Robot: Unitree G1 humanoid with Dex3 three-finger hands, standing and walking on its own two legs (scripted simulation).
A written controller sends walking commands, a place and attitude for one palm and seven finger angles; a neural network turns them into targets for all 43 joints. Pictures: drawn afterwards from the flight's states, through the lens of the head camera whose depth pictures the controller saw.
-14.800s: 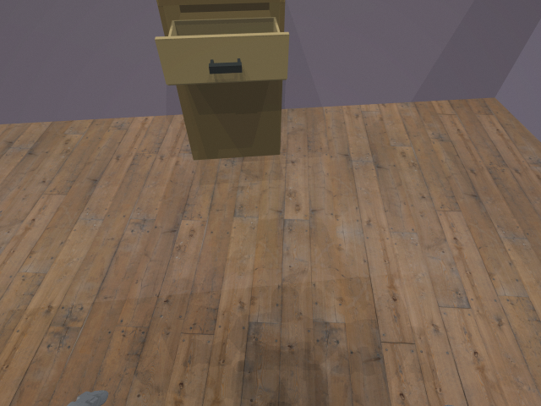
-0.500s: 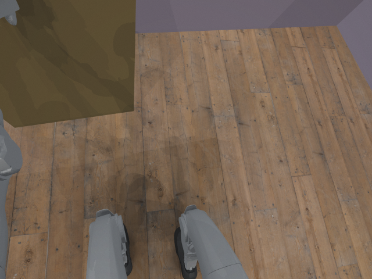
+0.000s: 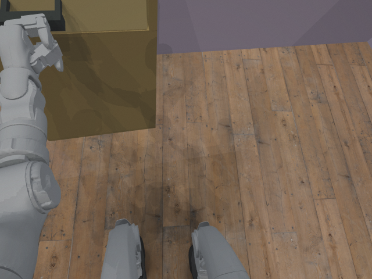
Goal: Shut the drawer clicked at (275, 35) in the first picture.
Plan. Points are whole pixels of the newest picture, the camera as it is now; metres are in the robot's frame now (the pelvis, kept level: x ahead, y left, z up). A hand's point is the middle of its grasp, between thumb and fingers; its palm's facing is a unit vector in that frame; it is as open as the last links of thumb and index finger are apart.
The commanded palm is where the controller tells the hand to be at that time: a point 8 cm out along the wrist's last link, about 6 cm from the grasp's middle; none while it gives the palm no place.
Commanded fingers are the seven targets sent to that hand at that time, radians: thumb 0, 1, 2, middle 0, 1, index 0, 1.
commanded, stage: draw the hand back to the body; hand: left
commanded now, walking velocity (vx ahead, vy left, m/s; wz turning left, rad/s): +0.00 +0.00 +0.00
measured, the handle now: (32, 12) +0.64 +0.26 +0.06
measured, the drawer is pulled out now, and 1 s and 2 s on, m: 0.00 0.00 0.00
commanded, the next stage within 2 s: step back with the hand held close in 1.36 s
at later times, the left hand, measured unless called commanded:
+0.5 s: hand (6, 92) +0.40 +0.21 +0.16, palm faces +0.09 -1.00 -0.04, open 3.3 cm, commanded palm +0.35 +0.26 +0.17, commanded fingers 0.00 0.90 0.90 -1.40 -1.60 -1.40 -1.60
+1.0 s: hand out of the picture +0.26 +0.23 +0.25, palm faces +0.39 -0.87 -0.31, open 3.3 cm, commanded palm +0.20 +0.27 +0.27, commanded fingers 0.00 0.90 0.90 -1.40 -1.60 -1.40 -1.60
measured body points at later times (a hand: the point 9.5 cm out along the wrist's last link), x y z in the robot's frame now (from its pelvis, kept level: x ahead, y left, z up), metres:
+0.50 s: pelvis +0.04 -0.01 +0.08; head +0.09 -0.01 +0.53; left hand +0.39 +0.26 +0.17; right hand +0.19 -0.27 -0.02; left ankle +0.06 +0.11 -0.61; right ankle -0.01 -0.14 -0.61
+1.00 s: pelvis +0.05 -0.02 +0.13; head +0.04 -0.04 +0.58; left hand +0.23 +0.27 +0.27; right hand +0.26 -0.21 +0.05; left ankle +0.06 +0.11 -0.61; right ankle -0.01 -0.14 -0.61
